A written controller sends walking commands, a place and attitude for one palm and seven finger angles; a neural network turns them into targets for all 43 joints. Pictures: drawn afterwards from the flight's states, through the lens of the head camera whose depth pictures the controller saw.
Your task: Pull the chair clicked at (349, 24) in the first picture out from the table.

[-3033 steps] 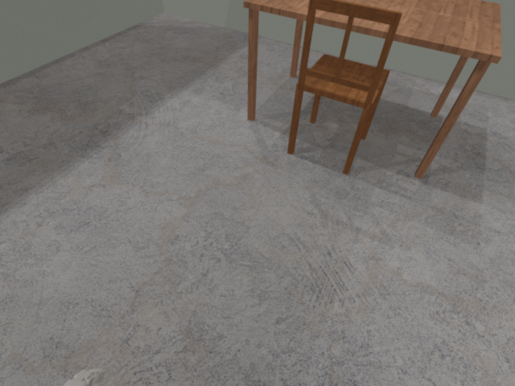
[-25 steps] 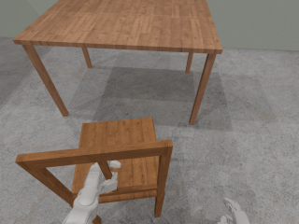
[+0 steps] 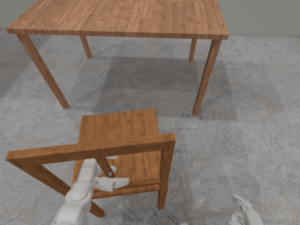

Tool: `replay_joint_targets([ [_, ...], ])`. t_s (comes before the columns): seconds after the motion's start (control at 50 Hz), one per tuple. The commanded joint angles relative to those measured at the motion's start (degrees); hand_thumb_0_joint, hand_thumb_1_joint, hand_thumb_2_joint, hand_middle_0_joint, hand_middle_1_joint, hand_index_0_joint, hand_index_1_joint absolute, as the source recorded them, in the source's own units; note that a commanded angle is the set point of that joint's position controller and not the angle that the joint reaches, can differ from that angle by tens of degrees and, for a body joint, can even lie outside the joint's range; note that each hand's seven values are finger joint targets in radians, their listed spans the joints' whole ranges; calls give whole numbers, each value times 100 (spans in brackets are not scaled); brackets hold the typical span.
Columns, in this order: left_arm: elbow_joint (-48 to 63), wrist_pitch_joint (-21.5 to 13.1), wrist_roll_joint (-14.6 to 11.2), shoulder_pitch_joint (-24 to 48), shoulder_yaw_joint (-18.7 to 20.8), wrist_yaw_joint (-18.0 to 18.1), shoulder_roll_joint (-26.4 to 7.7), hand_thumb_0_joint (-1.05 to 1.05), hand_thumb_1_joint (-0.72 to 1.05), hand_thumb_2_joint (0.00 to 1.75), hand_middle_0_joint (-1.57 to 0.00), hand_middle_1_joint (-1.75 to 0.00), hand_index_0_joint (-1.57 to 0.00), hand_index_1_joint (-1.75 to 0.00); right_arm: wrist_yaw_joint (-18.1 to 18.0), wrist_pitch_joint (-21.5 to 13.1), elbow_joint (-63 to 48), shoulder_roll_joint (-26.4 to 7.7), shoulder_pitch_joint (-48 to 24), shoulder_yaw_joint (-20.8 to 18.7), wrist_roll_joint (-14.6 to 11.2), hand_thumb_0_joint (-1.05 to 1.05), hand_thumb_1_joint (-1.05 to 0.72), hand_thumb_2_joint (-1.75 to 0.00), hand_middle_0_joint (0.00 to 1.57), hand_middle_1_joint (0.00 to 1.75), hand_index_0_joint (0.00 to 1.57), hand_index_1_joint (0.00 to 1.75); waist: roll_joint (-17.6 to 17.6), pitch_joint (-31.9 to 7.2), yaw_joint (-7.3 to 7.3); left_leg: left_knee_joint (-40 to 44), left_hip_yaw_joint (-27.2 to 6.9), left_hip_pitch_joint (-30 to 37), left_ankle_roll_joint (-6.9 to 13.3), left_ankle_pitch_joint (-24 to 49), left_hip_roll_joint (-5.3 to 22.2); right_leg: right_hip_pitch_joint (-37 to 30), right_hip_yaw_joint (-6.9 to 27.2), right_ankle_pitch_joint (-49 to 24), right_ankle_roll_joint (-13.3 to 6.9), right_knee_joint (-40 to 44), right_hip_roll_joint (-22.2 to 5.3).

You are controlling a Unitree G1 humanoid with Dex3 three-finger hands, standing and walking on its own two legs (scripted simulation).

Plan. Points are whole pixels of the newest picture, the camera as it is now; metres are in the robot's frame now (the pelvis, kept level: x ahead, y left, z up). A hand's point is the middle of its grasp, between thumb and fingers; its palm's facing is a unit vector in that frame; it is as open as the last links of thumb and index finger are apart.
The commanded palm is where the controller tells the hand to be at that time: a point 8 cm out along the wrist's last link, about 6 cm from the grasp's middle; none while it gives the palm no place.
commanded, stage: open the thumb and straighten the fingers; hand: left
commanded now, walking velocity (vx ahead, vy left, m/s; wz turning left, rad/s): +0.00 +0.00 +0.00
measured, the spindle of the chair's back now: (108, 172) +0.28 +0.13 -0.07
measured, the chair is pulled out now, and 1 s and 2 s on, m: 0.57 0.57 0.57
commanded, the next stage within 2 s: draw the fingers out of the gap in 0.42 s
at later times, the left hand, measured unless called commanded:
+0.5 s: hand (106, 176) +0.26 +0.13 -0.05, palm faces -0.05 -0.99 -0.15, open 17.3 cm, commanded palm +0.24 +0.19 -0.03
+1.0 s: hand (102, 211) +0.17 +0.13 -0.05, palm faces -0.04 -0.99 -0.14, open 17.5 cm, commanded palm +0.16 +0.18 -0.03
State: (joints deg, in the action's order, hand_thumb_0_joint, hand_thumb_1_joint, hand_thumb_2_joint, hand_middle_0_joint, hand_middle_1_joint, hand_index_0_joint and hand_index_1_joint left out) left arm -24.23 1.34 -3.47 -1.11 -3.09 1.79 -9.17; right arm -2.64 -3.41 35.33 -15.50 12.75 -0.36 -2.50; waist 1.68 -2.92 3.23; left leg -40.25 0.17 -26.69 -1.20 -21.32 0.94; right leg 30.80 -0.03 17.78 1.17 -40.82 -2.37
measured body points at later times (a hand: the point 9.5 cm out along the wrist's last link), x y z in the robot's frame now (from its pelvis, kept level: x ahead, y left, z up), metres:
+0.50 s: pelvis +0.03 +0.00 -0.02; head +0.07 -0.01 +0.43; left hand +0.26 +0.18 -0.04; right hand +0.20 -0.25 -0.11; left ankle -0.01 +0.13 -0.72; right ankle +0.03 -0.13 -0.72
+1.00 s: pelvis +0.02 +0.01 -0.04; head +0.05 +0.00 +0.41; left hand +0.17 +0.18 -0.04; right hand +0.21 -0.22 -0.10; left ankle -0.01 +0.13 -0.72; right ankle +0.03 -0.13 -0.72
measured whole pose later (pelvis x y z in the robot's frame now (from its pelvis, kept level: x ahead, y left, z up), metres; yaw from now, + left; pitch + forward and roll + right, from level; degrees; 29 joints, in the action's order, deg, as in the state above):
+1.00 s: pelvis +0.02 +0.01 -0.04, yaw +3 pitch +12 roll -1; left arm 13.5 11.9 -0.5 -33.3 -9.1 2.0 -10.6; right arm -5.9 -7.3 25.5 -13.3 14.6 1.6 -1.6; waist 2.5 -9.4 1.8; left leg -56.9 -3.3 -38.6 -0.9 -30.4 0.1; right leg 40.4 -3.0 26.8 1.6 -55.3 -3.6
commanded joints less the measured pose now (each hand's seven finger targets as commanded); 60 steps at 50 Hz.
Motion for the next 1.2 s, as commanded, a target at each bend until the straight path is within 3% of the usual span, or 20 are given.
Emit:
replay_joint_targets([
  [0.0, 1405, 13, -70, 756, 199, 6, -292, 0, -55, 20, -32, -94, -32, -94, -60, -381, -1024, -631, -317, -220, 3, 0, -90, -90, 20, 30, 20, 30, -575, -1488, -69, 347, 92, -4, 195, 887, -23, -852, -311, -919, -124, 264, -1],
  [0.04, 1755, 61, -104, 583, 206, -34, -334, 0, -55, 20, -27, -80, -27, -80, -80, -456, -1069, -634, -272, -234, 10, 0, -90, -90, 20, 30, 20, 30, -370, -1747, -94, 207, 102, 76, 187, 1163, -35, -918, -306, -1225, -139, 134, -20],
  [0.08, 1958, 119, -107, 406, 237, -66, -406, 0, -55, 20, -22, -65, -22, -65, -96, -495, -1118, -641, -260, -216, 16, 0, -90, -90, 20, 30, 20, 30, -490, -1758, -69, 77, 76, -18, 191, 1260, -43, -894, -320, -1376, -134, 36, -21],
  [0.14, 2201, 237, -31, 197, 90, -114, -364, 0, -55, 20, -15, -43, -15, -43, -116, -533, -1175, -637, -224, -202, 24, 0, -90, -90, 20, 30, 20, 30, -472, -1608, -2, -67, 60, -100, 203, 1318, -40, -688, -357, -1439, -121, -70, -27],
  [0.18, 2045, 361, 43, 123, 393, -102, -687, 0, -55, 20, -10, -29, -10, -29, -134, -504, -1162, -672, -176, -178, 39, 0, -90, -90, 20, 30, 20, 30, -514, -1368, -11, -150, 55, -314, 207, 1175, -53, -530, -357, -1306, -112, -115, -21],
  [0.22, 2249, 452, 84, 235, 428, -99, -784, 0, -55, 20, -5, -14, -5, -14, -165, -494, -1214, -671, -190, -161, 51, 0, -90, -90, 20, 30, 20, 30, -331, -1308, -16, -208, 44, -374, 217, 1139, -76, -461, -347, -1240, -133, -142, -24],
  [0.26, 2510, 499, 76, 31, 293, -100, -621, 0, -55, 20, 0, 0, 0, 0, -172, -519, -1306, -615, -173, -152, 50, 0, -90, -90, 20, 30, 20, 30, -227, -1522, -43, -283, 47, -263, 218, 1286, -81, -514, -363, -1353, -136, -222, -43],
  [0.34, 3063, 543, -4, -255, 226, -100, -573, 0, -55, 20, 0, 0, 0, 0, -219, -590, -1380, -609, -102, -155, 50, 0, -90, -90, 20, 30, 20, 30, -145, -1891, -11, -466, 23, -101, 207, 1773, -74, -644, -396, -1866, -147, -359, -55],
  [0.44, 3116, 717, 56, -673, -59, -118, -378, 0, -55, 20, 0, 0, 0, 0, -236, -612, -1411, -633, -49, -144, 63, 0, -90, -90, 20, 30, 20, 30, -249, -1720, 54, -570, -45, -183, 205, 1913, -58, -446, -484, -1943, -136, -454, -52],
  [0.48, 3139, 818, 98, -849, -32, -86, -427, 0, -55, 20, 0, 0, 0, 0, -232, -591, -1469, -638, -59, -142, 62, 0, -90, -90, 20, 30, 20, 30, -317, -1603, 30, -576, -51, -324, 198, 1726, -64, -383, -500, -1767, -130, -470, -51],
  [0.5, 2998, 858, 119, -1079, 428, -59, -834, 0, -55, 20, 0, 0, 0, 0, -253, -539, -1459, -638, -59, -153, 68, 0, -90, -90, 20, 30, 20, 30, -355, -1548, -79, -560, -31, -450, 195, 1605, -82, -417, -486, -1693, -137, -471, -42],
  [0.54, 3280, 888, 130, -1489, 373, -56, -762, 0, -55, 20, 0, 0, 0, 0, -247, -507, -1599, -596, -107, -148, 66, 0, -90, -90, 20, 30, 20, 30, -352, -1652, -180, -522, -22, -463, 192, 1663, -92, -562, -476, -1749, -165, -495, -61],
  [0.62, 4073, 852, 144, -1979, 117, 16, -593, 0, -55, 20, 0, 0, 0, 0, -254, -530, -1776, -521, -128, -157, 57, 0, -90, -90, 20, 30, 20, 30, -130, -1715, -154, -616, -30, -388, 195, 1847, -71, -488, -478, -1776, -183, -551, -58],
  [0.74, 4474, 769, 187, -2624, -125, 22, -471, 0, -55, 20, 0, 0, 0, 0, -320, -626, -1812, -495, -88, -153, 62, 0, -90, -90, 20, 30, 20, 30, -306, -1448, -37, -737, -104, -592, 216, 1489, -90, -141, -531, -1373, -151, -599, -12],
  [0.76, 4550, 750, 199, -2606, -267, 2, -380, 0, -55, 20, 0, 0, 0, 0, -318, -648, -1824, -498, -97, -141, 66, 0, -90, -90, 20, 30, 20, 30, -196, -1341, 8, -748, -125, -594, 210, 1366, -95, -5, -536, -1204, -143, -601, -17],
  [0.84, 4920, 701, 287, -2897, -389, 15, -399, 0, -55, 20, 0, 0, 0, 0, -352, -725, -1894, -478, -105, -132, 73, 0, -90, -90, 20, 30, 20, 30, -54, -1425, -33, -794, -185, -607, 212, 1265, -112, 126, -570, -902, -165, -700, -15],
  [0.92, 5001, 722, 337, -3116, -217, 93, -582, 0, -55, 20, 0, 0, 0, 0, -392, -704, -1933, -438, -138, -131, 79, 0, -90, -90, 20, 30, 20, 30, -135, -1318, -85, -817, -192, -812, 218, 945, -139, 195, -553, -602, -177, -698, 5],
  [1.02, 5057, 795, 362, -3660, -224, 123, -526, 0, -55, 20, 0, 0, 0, 0, -406, -642, -2045, -376, -239, -127, 61, 0, -90, -90, 20, 30, 20, 30, -191, -1208, -177, -799, -202, -1003, 214, 621, -144, 244, -540, -236, -195, -690, 27],
  [1.1, 5344, 802, 339, -3973, -498, 50, -353, 0, -55, 20, 0, 0, 0, 0, -404, -641, -2176, -354, -284, -110, 43, 0, -90, -90, 20, 30, 20, 30, -128, -1147, -155, -834, -204, -1057, 221, 496, -145, 334, -550, -90, -184, -721, 22],
  [1.18, 5428, 775, 315, -4196, -319, -4, -513, 0, -55, 20, 0, 0, 0, 0, -440, -641, -2175, -333, -262, -137, 48, 0, -90, -90, 20, 30, 20, 30, -283, -1096, -148, -910, -200, -1208, 239, 321, -157, 381, -523, 46, -177, -685, 45],
])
